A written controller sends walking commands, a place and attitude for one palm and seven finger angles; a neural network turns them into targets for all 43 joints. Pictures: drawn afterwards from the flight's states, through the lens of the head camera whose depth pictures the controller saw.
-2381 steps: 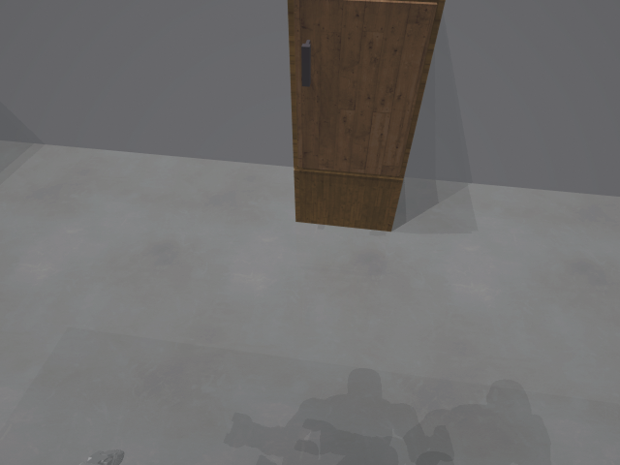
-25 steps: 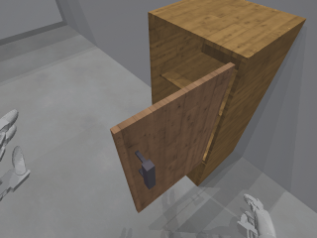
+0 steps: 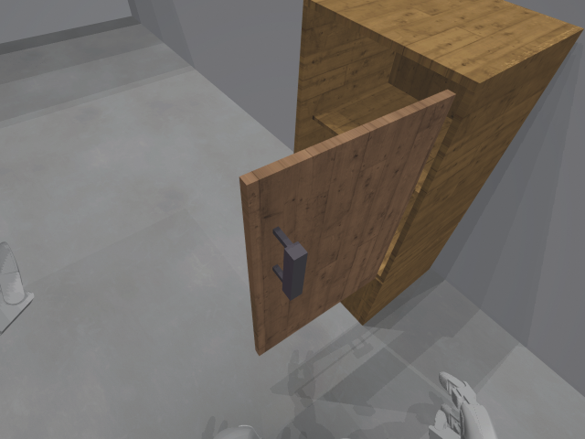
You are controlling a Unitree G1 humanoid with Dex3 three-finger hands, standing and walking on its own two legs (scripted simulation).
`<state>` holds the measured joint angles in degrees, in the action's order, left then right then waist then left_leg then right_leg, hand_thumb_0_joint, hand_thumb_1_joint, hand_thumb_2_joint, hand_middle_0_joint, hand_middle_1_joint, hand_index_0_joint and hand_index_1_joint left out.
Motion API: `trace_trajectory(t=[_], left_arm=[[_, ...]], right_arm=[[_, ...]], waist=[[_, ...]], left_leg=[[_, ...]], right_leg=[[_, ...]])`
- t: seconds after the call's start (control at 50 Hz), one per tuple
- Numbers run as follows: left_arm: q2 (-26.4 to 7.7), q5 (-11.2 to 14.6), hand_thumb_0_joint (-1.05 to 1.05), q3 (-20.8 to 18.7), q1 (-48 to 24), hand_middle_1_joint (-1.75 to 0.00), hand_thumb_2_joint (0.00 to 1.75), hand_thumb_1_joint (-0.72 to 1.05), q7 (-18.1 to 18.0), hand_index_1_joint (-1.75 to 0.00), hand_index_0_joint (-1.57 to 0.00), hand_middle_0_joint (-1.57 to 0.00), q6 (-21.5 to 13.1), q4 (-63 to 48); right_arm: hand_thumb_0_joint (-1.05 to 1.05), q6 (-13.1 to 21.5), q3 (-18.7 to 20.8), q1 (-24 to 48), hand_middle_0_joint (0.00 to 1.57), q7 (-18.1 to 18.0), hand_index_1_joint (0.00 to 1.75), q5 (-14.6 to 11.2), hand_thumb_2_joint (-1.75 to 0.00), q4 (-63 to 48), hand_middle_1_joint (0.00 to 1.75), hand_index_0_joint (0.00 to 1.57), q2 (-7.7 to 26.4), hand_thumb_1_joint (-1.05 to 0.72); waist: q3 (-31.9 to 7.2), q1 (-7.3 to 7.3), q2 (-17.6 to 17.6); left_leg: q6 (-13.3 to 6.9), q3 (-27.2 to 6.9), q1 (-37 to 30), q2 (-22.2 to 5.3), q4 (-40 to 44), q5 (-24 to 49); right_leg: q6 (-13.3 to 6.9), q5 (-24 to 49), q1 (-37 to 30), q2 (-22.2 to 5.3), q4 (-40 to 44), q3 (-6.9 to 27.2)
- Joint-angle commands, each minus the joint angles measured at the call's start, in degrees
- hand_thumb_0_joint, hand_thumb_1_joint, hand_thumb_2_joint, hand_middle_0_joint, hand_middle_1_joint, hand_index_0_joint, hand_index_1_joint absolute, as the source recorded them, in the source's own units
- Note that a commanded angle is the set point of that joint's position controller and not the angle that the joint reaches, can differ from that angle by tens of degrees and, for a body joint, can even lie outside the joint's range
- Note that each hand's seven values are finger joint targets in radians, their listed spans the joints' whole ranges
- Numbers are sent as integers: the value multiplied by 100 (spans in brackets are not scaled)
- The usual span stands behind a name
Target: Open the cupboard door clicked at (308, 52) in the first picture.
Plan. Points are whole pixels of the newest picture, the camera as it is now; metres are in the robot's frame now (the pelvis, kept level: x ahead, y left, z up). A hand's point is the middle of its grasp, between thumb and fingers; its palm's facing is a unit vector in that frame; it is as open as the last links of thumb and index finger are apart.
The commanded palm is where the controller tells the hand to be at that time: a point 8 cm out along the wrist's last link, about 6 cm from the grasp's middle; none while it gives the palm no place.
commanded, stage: step back with the hand held close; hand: left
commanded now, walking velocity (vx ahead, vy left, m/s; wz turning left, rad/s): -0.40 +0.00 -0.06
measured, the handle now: (286, 263) +0.37 +0.03 +0.00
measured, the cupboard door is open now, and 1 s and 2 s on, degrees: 86 86 86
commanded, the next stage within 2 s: stop stepping back and stand still in 0.48 s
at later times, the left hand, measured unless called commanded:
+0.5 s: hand out of the picture +0.13 +0.28 +0.19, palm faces +0.42 -0.82 -0.40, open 7.4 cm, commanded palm +0.07 +0.31 +0.19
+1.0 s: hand out of the picture +0.03 +0.26 +0.17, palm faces +0.40 -0.83 -0.38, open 7.4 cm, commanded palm -0.03 +0.29 +0.19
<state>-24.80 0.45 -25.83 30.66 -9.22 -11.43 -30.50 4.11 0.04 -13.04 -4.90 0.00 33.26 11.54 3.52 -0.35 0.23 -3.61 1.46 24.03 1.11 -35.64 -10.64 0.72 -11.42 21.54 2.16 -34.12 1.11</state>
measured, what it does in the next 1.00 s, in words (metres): walks backwards: left foot, then right foot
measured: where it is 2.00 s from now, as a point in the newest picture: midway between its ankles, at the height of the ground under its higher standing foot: outside the picture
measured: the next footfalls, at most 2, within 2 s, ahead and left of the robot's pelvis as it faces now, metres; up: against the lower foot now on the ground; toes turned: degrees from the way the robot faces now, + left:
left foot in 0.26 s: +0.05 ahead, +0.11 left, +0.00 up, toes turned +3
right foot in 0.68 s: -0.19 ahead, -0.08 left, +0.00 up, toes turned -7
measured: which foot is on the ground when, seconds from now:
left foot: down 0.00-0.12, up 0.14-0.24, down 0.26-0.68, up 0.70-0.88, down 0.90-1.00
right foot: down 0.00-0.28, up 0.30-0.66, down 0.68-1.00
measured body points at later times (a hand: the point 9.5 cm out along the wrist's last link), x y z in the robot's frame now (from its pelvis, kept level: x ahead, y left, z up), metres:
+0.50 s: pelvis -0.08 +0.02 +0.02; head -0.05 +0.07 +0.47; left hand +0.10 +0.32 +0.22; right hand +0.10 -0.20 -0.05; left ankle +0.01 +0.11 -0.72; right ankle -0.15 -0.12 -0.65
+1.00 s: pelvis -0.19 +0.01 +0.01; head -0.21 +0.03 +0.46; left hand +0.01 +0.30 +0.19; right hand -0.10 -0.27 -0.07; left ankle -0.14 +0.08 -0.72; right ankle -0.26 -0.10 -0.71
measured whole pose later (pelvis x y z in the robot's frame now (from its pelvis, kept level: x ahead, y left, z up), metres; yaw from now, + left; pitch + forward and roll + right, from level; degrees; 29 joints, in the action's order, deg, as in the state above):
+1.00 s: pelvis -0.19 +0.01 +0.01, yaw -5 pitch -1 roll +0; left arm -22.4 1.8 -24.0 29.0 -10.0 -9.7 -24.9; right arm 6.3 1.3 -16.4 -4.6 0.0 39.8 14.0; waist -2.3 -1.4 3.1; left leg -4.3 5.3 17.7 1.8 -31.2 -12.6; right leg 0.1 -25.7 10.5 -0.5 -37.4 -0.8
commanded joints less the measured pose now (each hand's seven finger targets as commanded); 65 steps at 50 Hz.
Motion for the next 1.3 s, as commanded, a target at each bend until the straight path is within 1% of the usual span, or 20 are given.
trace_trajectory(t=[0.0, 0.08, 0.12, 0.22, 0.26, 0.32, 0.38, 0.6, 0.68, 0.7, 0.74, 0.84, 0.9, 0.96, 1.08, 1.1, 1.14, 1.16, 1.22, 1.28], left_arm=[[-919, -25, 0, -802, -186, -30, 90, 90, -77, -30, -20, -20, -445, -1120], [-936, 89, 0, -571, -353, -30, 90, 90, -118, -30, -20, -20, -379, -1160], [-1004, 118, 0, -551, -304, -30, 90, 90, -175, -30, -20, -20, -337, -1115], [-1158, 128, 0, -719, -181, -30, 90, 90, -174, -30, -20, -20, -397, -1463], [-1297, 34, 0, -1023, -203, -30, 90, 90, -208, -30, -20, -20, -574, -1728], [-1021, 217, 0, -844, -154, -30, 90, 90, -173, -30, -20, -20, -594, -2018], [-711, 234, 0, -405, -16, -30, 90, 90, -122, -30, -20, -20, -480, -1726], [-1176, 502, 0, -770, 481, -30, 90, 90, 36, -30, -20, -20, -230, -1699], [-1839, 477, 0, -1397, 649, -30, 90, 90, -88, -30, -20, -20, -356, -1697], [-1266, 482, 0, -936, 652, -30, 90, 90, -25, -30, -20, -20, -196, -1071], [-1153, 343, 0, -877, 258, -30, 90, 90, -89, -30, -20, -20, -117, -743], [-939, 179, 0, -267, -720, -30, 90, 90, -125, -30, -20, -20, -210, -657], [-1058, 138, 0, -395, -640, -30, 90, 90, -148, -30, -20, -20, -331, -908], [-1247, 67, 0, -561, -674, -30, 90, 90, -149, -30, -20, -20, -463, -1348], [-911, 150, 0, -600, 454, -30, 90, 90, -126, -30, -20, -20, -296, -650], [-929, 140, 0, -624, 467, -30, 90, 90, -101, -30, -20, -20, -285, -501], [-1008, 185, 0, -583, -50, -30, 90, 90, -53, -30, -20, -20, -270, -567], [-980, 185, 0, -583, -390, -30, 90, 90, -81, -30, -20, -20, -329, -625], [-768, 94, 0, -249, -743, -30, 90, 90, -36, -30, -20, -20, -390, -180], [-867, 38, 0, -205, -1052, -30, 90, 90, -103, -30, -20, -20, -411, -459]], right_arm=[[0, 367, 368, 694, 20, -46, 30, 39, -90, -885, 30, 20, 905, -90], [0, 264, 384, 473, 20, 90, 30, 56, -90, -686, 30, 20, 700, -90], [0, 159, 388, 612, 20, 158, 30, 17, -90, -627, 30, 20, 624, -90], [0, 64, 317, 756, 20, 41, 30, 10, -90, -583, 30, 20, 681, -90], [0, 232, 467, 926, 20, -20, 30, 80, -90, -649, 30, 20, 848, -90], [0, 560, 526, 610, 20, 85, 30, 165, -90, -449, 30, 20, 717, -90], [0, 678, 486, 566, 20, 194, 30, 103, -90, -281, 30, 20, 676, -90], [0, 441, 261, 818, 20, 283, 30, 128, -90, -573, 30, 20, 647, -90], [0, 248, 72, 728, 20, 311, 30, 181, -90, -625, 30, 20, 551, -90], [0, 253, 168, 494, 20, 259, 30, -53, -90, -547, 30, 20, 504, -90], [0, 313, 173, 628, 20, 151, 30, -114, -90, -495, 30, 20, 554, -90], [0, 500, 263, 538, 20, 17, 30, -46, -90, -381, 30, 20, 855, -90], [0, 575, 244, 485, 20, -19, 30, -12, -90, -463, 30, 20, 937, -90], [0, 745, 228, 498, 20, 16, 30, 91, -90, -385, 30, 20, 772, -90], [0, 605, 216, 532, 20, 27, 30, 81, -90, -498, 30, 20, 716, -90], [0, 513, 240, 532, 20, 20, 30, 87, -90, -520, 30, 20, 693, -90], [0, 389, 310, 461, 20, 71, 30, 68, -90, -512, 30, 20, 677, -90], [0, 440, 330, 443, 20, 91, 30, 76, -90, -439, 30, 20, 773, -90], [0, 494, 206, 324, 20, 63, 30, 50, -90, -284, 30, 20, 647, -90], [0, 657, 174, 594, 20, -81, 30, 46, -90, -343, 30, 20, 601, -90]], waist=[[-596, 47, -697], [-660, -37, 979], [-988, -21, 1271], [-767, -44, -74], [-1112, 28, -2060], [-1262, -24, -952], [-1420, -29, -1020], [-1537, 125, -1552], [-1253, 123, 421], [-1142, 5, 1363], [-894, -69, 1005], [-487, -76, 313], [-553, -80, -791], [-491, -24, -1275], [-472, 16, -1083], [-396, 25, -479], [-160, 19, 1402], [-43, -50, 1110], [-40, -146, 443], [-87, 18, 614]], left_leg=[[-396, -1203, 2362, -1195, 1736, -3036], [306, -274, 288, -171, -903, -1703], [380, -186, -251, -88, -2057, -1407], [252, -204, -715, -343, 1089, -781], [-579, -2009, 721, -2221, 2202, -476], [-685, -1608, -702, -2202, 1525, 1908], [-479, -1004, -1741, -1962, 1356, 3204], [194, -223, -875, -1128, 2499, -1072], [509, 75, -348, -297, -1332, -879], [509, -97, 624, -69, -1690, -866], [441, -17, 596, -300, -1314, -666], [69, 146, -1172, -210, 872, -439], [-266, -1060, -1524, -876, 1334, 96], [-546, -2406, -903, -1684, 2693, -1862], [13, -788, 577, -942, 2260, -2645], [154, -529, 848, -641, 1393, -2466], [376, -18, 1085, -93, -1633, -1351], [396, -203, 1245, -131, -2449, -1214], [339, -89, 538, -454, -1716, -810], [221, 331, -510, -326, -157, -743]], right_leg=[[-83, -97, -2274, -94, -595, 672], [-837, -1487, 307, -1624, 1738, 2422], [-1037, -615, 482, -1951, 1943, 2216], [-303, 533, 142, -922, 679, 886], [132, -983, -877, 139, -1843, 63], [15, -1834, 541, 151, -3226, 456], [108, -1782, 678, 72, -2555, 109], [-212, -1312, -1669, 307, 1179, -723], [-1127, 840, -435, -2151, 2350, 1243], [-798, 2116, -1286, -1698, 1765, 1101], [-647, 3029, -1455, -1593, 1361, 667], [-348, 331, -722, -1241, 1243, 540], [-129, -75, -362, -472, 351, 106], [-97, -1879, -282, -195, -1227, -127], [-260, -1415, -2129, -79, 771, -669], [-404, -1623, -2147, -328, 1346, -117], [-1266, -3216, -924, -2118, 2760, 2724], [-1411, -2632, -724, -2243, 2760, 2878], [-1017, -2071, -312, -1717, 2321, 1238], [-889, -1700, -282, -1496, 2052, 749]])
